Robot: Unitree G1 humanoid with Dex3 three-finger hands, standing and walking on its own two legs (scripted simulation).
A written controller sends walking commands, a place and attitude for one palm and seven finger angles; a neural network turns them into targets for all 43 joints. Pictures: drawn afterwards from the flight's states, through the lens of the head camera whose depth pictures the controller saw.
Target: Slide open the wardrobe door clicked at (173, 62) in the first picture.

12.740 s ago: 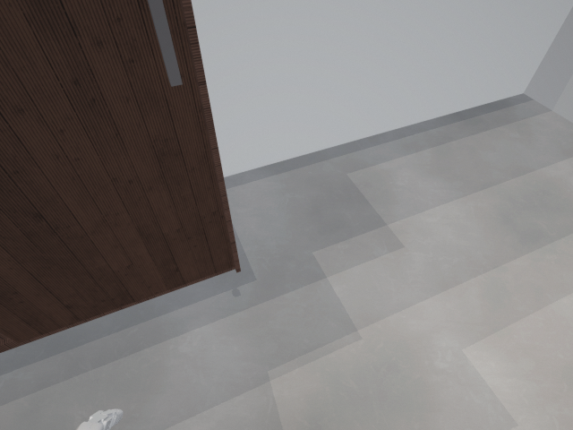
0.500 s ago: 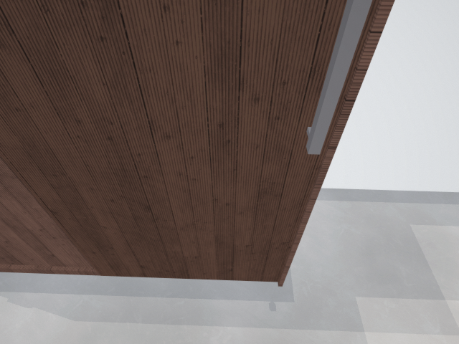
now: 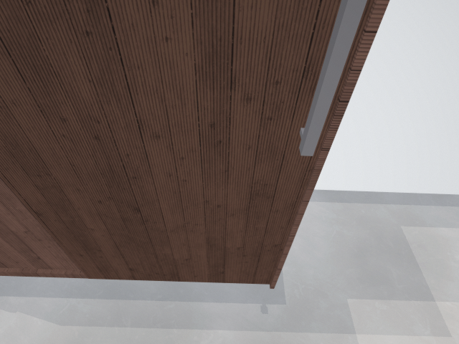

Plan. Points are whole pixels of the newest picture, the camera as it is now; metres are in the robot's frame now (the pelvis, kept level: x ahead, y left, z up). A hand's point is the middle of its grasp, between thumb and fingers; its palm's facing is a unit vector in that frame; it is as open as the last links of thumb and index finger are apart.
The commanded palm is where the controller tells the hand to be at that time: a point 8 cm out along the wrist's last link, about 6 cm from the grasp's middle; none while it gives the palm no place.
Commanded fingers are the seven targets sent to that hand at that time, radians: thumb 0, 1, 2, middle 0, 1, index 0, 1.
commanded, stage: look again from close up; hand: right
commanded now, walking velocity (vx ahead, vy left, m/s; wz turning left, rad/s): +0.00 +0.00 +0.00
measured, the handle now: (323, 80) +0.47 -0.11 +0.25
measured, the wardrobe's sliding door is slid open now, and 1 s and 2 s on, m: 0.00 0.00 0.00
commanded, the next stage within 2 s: raise the hand with hooked fingers in 0.62 s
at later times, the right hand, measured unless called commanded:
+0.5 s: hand out of the picture +0.00 -0.18 -0.17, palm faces -0.02 +0.98 -0.19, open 7.4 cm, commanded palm none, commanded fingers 0.00 -0.90 -0.90 0.20 0.30 0.20 0.30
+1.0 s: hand (354, 301) +0.20 -0.17 +0.04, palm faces +0.00 +1.00 -0.05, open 7.9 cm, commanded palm +0.12 -0.24 +0.00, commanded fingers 0.00 -0.55 -0.75 0.23 0.53 0.23 0.53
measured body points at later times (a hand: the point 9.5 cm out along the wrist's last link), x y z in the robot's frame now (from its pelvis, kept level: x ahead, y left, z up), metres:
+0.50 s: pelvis +0.00 -0.01 +0.01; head +0.01 -0.01 +0.46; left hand +0.02 +0.23 -0.15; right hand +0.00 -0.23 -0.15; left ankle -0.06 +0.11 -0.73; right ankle +0.04 -0.09 -0.73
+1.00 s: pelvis -0.03 +0.01 -0.02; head -0.03 +0.01 +0.43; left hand +0.14 +0.26 -0.09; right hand +0.19 -0.22 +0.04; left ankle -0.05 +0.11 -0.73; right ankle +0.04 -0.09 -0.73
